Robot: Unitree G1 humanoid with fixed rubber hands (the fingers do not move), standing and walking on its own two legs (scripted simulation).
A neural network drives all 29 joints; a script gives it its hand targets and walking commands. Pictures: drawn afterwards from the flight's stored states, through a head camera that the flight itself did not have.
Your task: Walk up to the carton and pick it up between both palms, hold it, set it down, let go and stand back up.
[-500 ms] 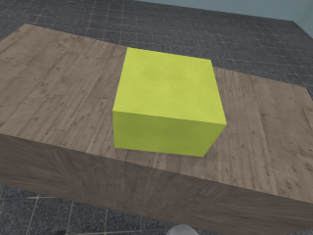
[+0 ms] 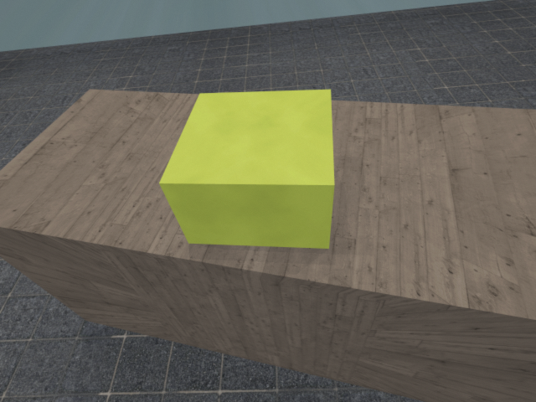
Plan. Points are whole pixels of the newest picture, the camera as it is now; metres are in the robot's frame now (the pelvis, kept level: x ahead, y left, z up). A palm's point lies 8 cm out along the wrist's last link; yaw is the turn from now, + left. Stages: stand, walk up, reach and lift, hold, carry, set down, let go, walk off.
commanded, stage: walk up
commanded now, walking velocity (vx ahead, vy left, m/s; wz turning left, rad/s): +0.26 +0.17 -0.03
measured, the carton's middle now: (260, 165) +0.58 +0.05 +0.00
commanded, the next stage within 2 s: none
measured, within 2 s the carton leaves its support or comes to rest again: neither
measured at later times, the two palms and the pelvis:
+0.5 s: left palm out of the picture -0.05 +0.28 -0.15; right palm (360, 381) +0.19 -0.12 -0.16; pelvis +0.09 +0.09 -0.02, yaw +0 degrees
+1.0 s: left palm out of the picture +0.06 +0.32 -0.14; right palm out of the picture +0.11 -0.20 -0.14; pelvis +0.06 +0.06 -0.01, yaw -3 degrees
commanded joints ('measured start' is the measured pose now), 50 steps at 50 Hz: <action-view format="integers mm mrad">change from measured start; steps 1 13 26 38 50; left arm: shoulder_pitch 271 282 141 42 -3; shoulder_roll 297 137 177 184 278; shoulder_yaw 98 53 88 94 107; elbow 67 136 41 1 -33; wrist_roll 8 40 -15 14 -2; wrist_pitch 13 -32 93 127 85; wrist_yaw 34 0 4 -45 -15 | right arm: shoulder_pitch -73 -177 -75 -92 -144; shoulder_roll -149 -21 -171 -184 -80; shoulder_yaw -45 19 -6 -21 -11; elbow -28 -81 -114 -113 -170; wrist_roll -15 -11 33 -12 3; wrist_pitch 3 -39 -69 -62 -28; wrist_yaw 16 38 -39 -35 -19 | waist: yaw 68 69 -19 10 -29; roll -63 -288 108 165 -298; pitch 102 221 -40 -52 127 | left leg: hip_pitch -451 -324 180 105 -219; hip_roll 41 25 429 259 34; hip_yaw -59 57 -332 -74 95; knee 238 67 -469 -607 -60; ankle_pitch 34 122 631 -91 -187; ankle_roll -49 -35 197 125 24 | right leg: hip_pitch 240 73 -292 -340 -205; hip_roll -478 -316 -81 -66 -370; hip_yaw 606 169 175 55 335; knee -271 -126 788 652 -169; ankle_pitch -356 608 -354 -104 204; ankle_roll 75 -14 117 143 -12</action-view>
